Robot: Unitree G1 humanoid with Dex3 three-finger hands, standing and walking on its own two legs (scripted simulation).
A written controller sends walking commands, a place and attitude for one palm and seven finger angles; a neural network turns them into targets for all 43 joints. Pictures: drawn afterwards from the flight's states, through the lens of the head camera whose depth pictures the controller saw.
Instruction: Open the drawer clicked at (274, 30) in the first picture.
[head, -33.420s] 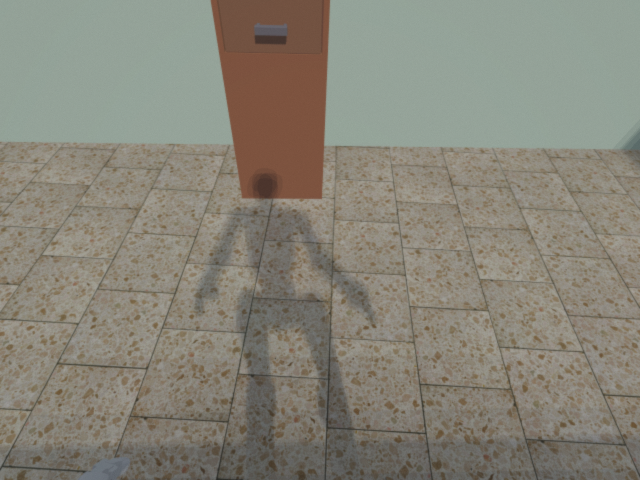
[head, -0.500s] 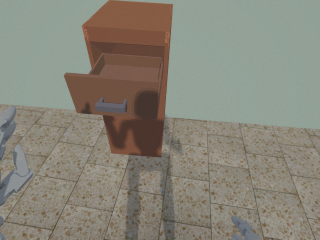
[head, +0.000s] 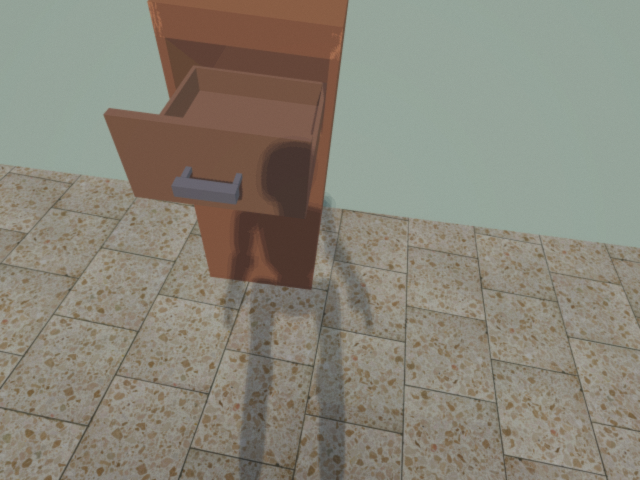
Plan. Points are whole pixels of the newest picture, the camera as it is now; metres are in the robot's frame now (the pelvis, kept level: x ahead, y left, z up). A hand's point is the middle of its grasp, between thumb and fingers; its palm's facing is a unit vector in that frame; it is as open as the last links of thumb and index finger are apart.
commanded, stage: let the arm hang, fingers relaxed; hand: left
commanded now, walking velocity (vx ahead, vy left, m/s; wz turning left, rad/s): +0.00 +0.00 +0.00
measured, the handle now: (209, 182) +0.56 +0.21 +0.02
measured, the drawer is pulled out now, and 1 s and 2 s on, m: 0.29 0.29 0.29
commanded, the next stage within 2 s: look to check the result in 0.78 s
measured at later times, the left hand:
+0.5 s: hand out of the picture +0.02 +0.18 -0.15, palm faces -0.02 -0.98 -0.20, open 7.4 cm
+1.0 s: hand out of the picture -0.02 +0.17 -0.16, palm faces -0.01 -0.98 -0.18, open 7.4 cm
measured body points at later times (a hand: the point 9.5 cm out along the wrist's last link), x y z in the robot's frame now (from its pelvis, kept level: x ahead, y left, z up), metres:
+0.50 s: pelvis +0.00 +0.01 +0.02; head +0.01 +0.00 +0.47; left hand +0.02 +0.23 -0.14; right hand -0.02 -0.20 -0.15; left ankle +0.01 +0.13 -0.73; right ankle -0.01 -0.09 -0.73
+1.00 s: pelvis -0.01 +0.01 +0.02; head +0.01 +0.01 +0.47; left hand -0.02 +0.23 -0.14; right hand -0.05 -0.19 -0.15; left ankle +0.01 +0.13 -0.73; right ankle -0.01 -0.09 -0.73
